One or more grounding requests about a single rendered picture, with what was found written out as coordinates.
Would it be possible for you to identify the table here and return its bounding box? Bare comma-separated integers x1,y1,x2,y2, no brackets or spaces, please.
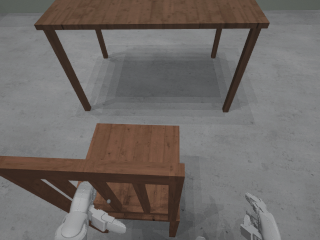
34,0,270,113

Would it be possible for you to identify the chair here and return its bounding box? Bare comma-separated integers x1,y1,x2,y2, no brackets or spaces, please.
0,123,185,238

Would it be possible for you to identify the robot left hand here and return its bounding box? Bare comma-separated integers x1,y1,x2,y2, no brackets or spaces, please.
69,181,126,234

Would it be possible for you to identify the robot right hand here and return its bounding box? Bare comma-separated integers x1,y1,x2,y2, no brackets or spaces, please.
240,192,282,240

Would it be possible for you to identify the robot left forearm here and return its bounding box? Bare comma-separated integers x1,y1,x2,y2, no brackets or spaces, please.
54,211,89,240

